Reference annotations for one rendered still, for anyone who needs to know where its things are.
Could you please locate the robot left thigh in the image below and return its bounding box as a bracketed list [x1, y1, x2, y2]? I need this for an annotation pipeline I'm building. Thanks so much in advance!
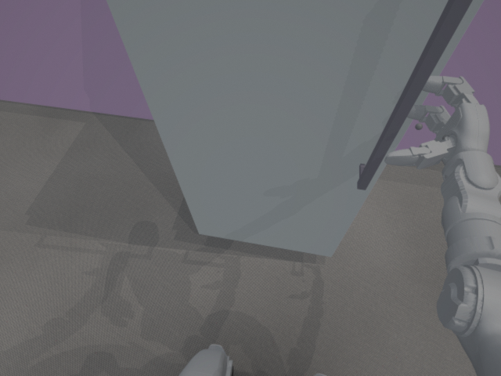
[179, 349, 233, 376]

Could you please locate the handle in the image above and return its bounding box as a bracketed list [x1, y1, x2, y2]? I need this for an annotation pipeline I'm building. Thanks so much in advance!
[357, 0, 473, 190]

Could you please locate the left robot shin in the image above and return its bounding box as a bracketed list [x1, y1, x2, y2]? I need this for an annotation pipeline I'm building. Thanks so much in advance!
[208, 344, 226, 354]

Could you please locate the fridge door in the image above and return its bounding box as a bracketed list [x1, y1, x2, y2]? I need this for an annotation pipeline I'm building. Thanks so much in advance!
[106, 0, 484, 257]

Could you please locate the right robot upper arm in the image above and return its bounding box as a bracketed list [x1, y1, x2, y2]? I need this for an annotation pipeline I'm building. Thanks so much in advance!
[437, 265, 501, 376]

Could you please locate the right robot forearm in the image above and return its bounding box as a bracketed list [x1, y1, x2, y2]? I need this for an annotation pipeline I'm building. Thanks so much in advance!
[441, 150, 501, 274]

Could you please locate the right robot hand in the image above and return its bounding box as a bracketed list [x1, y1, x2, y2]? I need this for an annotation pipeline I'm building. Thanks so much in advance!
[384, 76, 490, 170]

